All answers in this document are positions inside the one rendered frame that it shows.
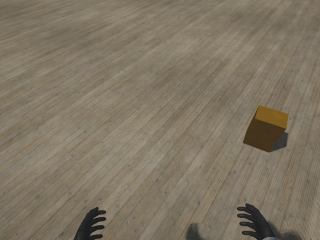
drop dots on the robot left hand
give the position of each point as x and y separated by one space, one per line
85 229

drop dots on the robot right hand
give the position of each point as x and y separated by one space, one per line
259 224

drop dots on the carton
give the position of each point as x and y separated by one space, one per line
265 128

